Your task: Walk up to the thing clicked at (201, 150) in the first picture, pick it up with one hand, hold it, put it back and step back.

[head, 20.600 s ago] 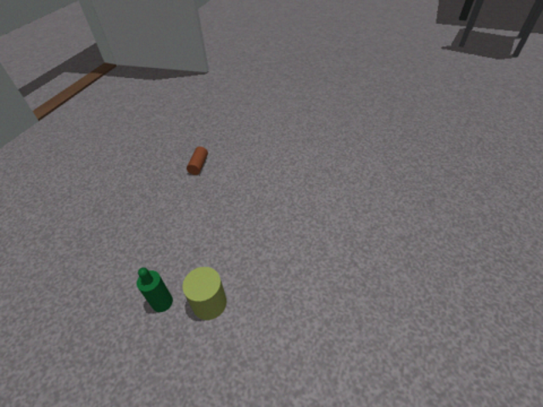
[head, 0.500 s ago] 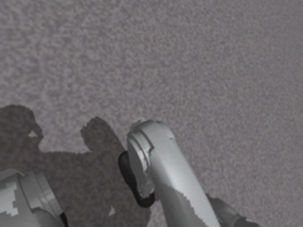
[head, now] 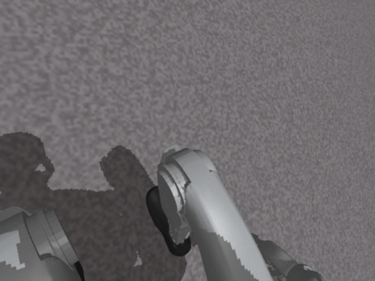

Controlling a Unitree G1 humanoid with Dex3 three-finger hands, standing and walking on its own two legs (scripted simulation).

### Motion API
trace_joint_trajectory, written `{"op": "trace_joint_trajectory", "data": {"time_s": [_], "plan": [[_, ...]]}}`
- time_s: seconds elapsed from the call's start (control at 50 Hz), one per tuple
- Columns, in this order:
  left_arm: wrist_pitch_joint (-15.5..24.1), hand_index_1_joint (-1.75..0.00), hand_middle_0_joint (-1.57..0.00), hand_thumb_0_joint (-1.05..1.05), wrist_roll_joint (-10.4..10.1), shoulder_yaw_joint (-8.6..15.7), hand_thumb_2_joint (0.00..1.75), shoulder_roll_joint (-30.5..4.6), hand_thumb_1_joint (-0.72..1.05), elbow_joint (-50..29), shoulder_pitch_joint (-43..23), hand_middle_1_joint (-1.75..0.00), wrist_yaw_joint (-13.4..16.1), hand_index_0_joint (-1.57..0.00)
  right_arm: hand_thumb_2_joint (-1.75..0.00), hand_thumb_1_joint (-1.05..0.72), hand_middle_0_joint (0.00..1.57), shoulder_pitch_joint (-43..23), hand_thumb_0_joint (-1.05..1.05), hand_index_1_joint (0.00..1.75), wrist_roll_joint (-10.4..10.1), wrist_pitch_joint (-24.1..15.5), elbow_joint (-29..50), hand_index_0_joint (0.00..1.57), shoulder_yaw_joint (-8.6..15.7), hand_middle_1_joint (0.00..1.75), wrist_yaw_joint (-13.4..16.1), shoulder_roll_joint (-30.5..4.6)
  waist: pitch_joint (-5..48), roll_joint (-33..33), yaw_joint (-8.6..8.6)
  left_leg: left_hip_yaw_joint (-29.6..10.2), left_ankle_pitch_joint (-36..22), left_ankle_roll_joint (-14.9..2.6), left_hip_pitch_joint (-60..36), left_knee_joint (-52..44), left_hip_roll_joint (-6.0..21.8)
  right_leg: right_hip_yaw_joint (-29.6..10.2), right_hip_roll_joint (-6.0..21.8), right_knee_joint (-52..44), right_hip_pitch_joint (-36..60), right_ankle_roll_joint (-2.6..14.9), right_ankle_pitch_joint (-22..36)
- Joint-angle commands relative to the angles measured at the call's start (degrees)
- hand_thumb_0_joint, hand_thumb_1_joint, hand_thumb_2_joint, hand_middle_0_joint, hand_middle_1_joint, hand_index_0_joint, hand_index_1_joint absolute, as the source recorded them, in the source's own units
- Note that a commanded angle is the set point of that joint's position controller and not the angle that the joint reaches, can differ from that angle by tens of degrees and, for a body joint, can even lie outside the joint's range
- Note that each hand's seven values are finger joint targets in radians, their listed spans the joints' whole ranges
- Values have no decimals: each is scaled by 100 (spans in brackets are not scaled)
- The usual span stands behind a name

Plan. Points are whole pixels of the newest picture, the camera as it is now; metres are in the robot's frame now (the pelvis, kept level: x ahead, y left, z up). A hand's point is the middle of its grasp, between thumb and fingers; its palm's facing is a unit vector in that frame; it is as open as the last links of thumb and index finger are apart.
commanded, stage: close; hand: left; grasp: from above
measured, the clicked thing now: out of the picture +0.47 +0.34 -0.27
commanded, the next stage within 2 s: settle in 1.00 s
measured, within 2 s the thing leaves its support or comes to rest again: leaves its support in 1.36 s
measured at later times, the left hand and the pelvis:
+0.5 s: hand out of the picture +0.46 +0.33 -0.25, palm faces -0.45 -0.15 -0.88, open 10.4 cm; pelvis +0.00 +0.00 +0.00, yaw +0 degrees
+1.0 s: hand out of the picture +0.46 +0.34 -0.25, palm faces -0.44 -0.15 -0.88, open 10.2 cm; pelvis +0.00 +0.00 +0.00, yaw +0 degrees
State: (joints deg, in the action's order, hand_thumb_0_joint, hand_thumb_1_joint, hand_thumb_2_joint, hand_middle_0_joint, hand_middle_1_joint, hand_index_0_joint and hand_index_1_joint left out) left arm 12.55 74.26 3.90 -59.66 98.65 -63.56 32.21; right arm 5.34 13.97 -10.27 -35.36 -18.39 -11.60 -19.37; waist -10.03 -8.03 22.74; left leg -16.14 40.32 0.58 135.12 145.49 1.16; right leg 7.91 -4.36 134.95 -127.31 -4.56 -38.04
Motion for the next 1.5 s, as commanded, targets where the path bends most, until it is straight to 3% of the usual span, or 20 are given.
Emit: {"op": "trace_joint_trajectory", "data": {"time_s": [0.0,0.14,0.22,0.34,0.46,0.54,0.6,0.66,0.74,0.96,1.04,1.1,1.14,1.2,1.26,1.28,1.32,1.4,1.46,1.48], "plan": [[-33,-83,-31,0,-106,-46,75,-1069,-15,-424,-1374,-86,226,-34,-90,-89,20,1124,0,30,-10,-54,-87,20,566,30,69,-1916,3502,2974,375,650,-1082,-79,-2904,-1483,211,801,-166,-1063,1851,523,1417],[-14,-80,-37,0,-126,105,70,-1350,-6,-863,-1570,-83,229,-40,-90,-89,20,1067,0,30,-24,-36,-85,20,566,30,85,-1930,3823,3365,233,593,-1214,-7,-3162,-1597,238,847,-158,-1003,1886,565,1458],[-39,-77,-39,0,-122,46,65,-1178,-2,-784,-1432,-80,228,-43,-90,-89,20,1127,0,30,-2,-61,-140,20,562,30,40,-1916,3734,3224,350,690,-1443,-56,-3028,-1379,225,798,-181,-1053,2035,514,1719],[-87,-73,-46,0,-177,21,63,-1131,5,-852,-1424,-76,180,-49,-90,-89,20,1146,0,30,5,-64,-147,20,564,30,17,-1899,3887,3436,257,636,-1677,-4,-3346,-1498,240,840,-179,-1011,2000,557,1804],[-89,-71,-54,0,-206,171,60,-1264,16,-668,-1290,-75,114,-57,-90,-89,20,1187,0,30,21,31,-115,20,563,30,20,-1942,3682,3216,292,623,-1336,-41,-2968,-1574,219,857,-167,-1074,2010,553,1561],[-48,-71,-59,0,-201,78,63,-1157,22,-544,-1173,-75,33,-62,-90,-89,20,1156,0,30,1,29,-62,20,559,30,32,-1940,3454,2973,344,686,-1229,-94,-2763,-1444,194,795,-172,-1120,1981,533,1496],[28,-71,-63,0,-199,193,64,-1368,29,-777,-1350,-75,77,-67,-90,-89,20,1165,0,30,1,52,-57,20,517,30,66,-1929,3692,3081,255,646,-1250,-66,-2907,-1488,200,819,-156,-1088,2004,543,1484],[39,-70,-67,0,-171,14,63,-1171,33,-491,-1188,-73,48,-70,-90,-89,20,1137,0,30,43,81,-73,20,489,30,75,-1887,3581,2959,387,644,-1189,-85,-2856,-1486,218,815,-198,-1133,2091,518,1475],[48,-68,-71,0,-129,144,64,-1445,37,-626,-1321,-71,68,-74,-90,-89,20,1140,0,30,28,88,-54,20,471,30,108,-1941,3593,3103,297,635,-1224,-68,-2901,-1513,213,817,-163,-1100,2028,537,1466],[76,-66,-88,0,-124,-65,66,-1309,57,-706,-1440,-68,91,-90,-90,-89,20,1071,0,30,46,93,12,20,462,30,155,-1948,3385,3084,367,648,-1081,-69,-2793,-1492,217,817,-187,-1107,1914,535,1385],[7,-65,-91,0,-148,40,68,-1335,61,-416,-1155,-67,114,-93,-90,-89,20,1068,0,30,49,100,-36,20,435,30,164,-1894,3460,3035,275,637,-1076,-59,-2825,-1535,221,820,-185,-1107,1986,535,1380],[-26,-66,-91,0,-122,-35,68,-1252,56,-573,-1278,-68,80,-93,-90,-91,20,1178,0,30,49,85,-27,20,449,30,138,-1914,3506,3023,387,612,-1228,-66,-2911,-1512,222,824,-190,-1112,2034,519,1523],[-71,-62,-92,0,-135,85,67,-1393,54,-752,-1351,-64,55,-94,-90,-91,20,1136,0,30,0,79,-35,20,452,30,130,-1891,3738,3235,259,587,-1410,-32,-3111,-1513,224,835,-151,-1022,1949,548,1607],[-115,-61,-93,0,-175,150,65,-1408,54,-934,-1473,-62,-4,-95,-90,-91,20,1190,0,30,5,96,-44,20,494,30,118,-1915,3743,3366,293,592,-1425,-17,-3112,-1532,227,833,-142,-1039,1930,565,1603],[-137,-59,-95,0,-203,172,65,-1421,56,-1526,-1524,-60,-76,-97,-90,-91,20,1107,0,30,-37,123,21,20,585,30,134,-1903,4191,3746,63,652,-1592,19,-3423,-1596,216,785,-138,-1015,1976,614,1670],[-161,-59,-97,0,-161,370,66,-1599,58,-1538,-1449,-60,-77,-98,-90,-91,20,1175,0,30,-22,148,-48,20,635,30,142,-1980,4240,3822,42,638,-1654,33,-3479,-1555,207,816,-118,-991,1858,634,1667],[-185,-58,-97,0,-173,312,63,-1388,60,-1711,-1352,-60,-129,-99,-90,-91,20,1198,0,30,-44,154,-19,20,677,30,101,-1913,4266,3883,25,681,-1725,33,-3504,-1568,197,792,-120,-968,1840,639,1717],[-260,-57,-102,0,-182,624,66,-1462,65,-2164,-1217,-57,-282,-103,-90,-90,20,1364,0,30,-99,214,-96,20,898,30,64,-1872,4395,3875,-83,803,-1712,11,-3373,-1545,154,691,-91,-1069,1894,655,1726],[-288,-56,-105,0,-313,359,64,-976,69,-2622,-1295,-57,-514,-106,-90,-90,20,1306,0,30,-210,263,-54,20,1015,30,21,-1764,4634,3848,-124,835,-1637,-21,-3377,-1594,151,623,-96,-1126,1832,667,1680],[-287,-56,-105,0,-383,108,65,-625,69,-2927,-1344,-57,-602,-106,-90,-91,20,1308,0,30,-244,266,-37,20,1045,30,12,-1697,4713,3868,-195,869,-1642,-19,-3417,-1631,122,612,-87,-1167,1743,677,1680]]}}
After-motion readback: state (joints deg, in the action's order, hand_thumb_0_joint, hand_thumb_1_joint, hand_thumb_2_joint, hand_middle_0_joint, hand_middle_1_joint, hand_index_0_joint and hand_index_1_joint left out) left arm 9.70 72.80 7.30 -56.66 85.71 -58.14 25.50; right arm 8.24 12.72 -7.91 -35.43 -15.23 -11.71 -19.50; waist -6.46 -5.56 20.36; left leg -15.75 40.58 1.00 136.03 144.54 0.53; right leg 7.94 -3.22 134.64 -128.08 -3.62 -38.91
